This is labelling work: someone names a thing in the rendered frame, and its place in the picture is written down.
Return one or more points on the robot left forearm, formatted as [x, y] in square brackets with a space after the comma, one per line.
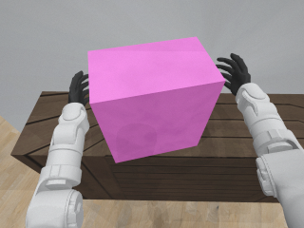
[63, 167]

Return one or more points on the robot right upper arm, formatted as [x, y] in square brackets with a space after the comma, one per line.
[281, 175]

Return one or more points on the pedestal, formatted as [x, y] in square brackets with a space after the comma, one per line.
[221, 168]

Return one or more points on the robot left upper arm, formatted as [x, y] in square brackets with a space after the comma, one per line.
[56, 209]

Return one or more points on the carton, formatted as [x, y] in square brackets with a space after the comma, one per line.
[152, 98]

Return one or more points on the robot left hand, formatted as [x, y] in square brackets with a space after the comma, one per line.
[76, 92]

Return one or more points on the robot right forearm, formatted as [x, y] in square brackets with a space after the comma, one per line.
[268, 131]

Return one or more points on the robot right hand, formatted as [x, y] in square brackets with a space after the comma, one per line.
[238, 70]

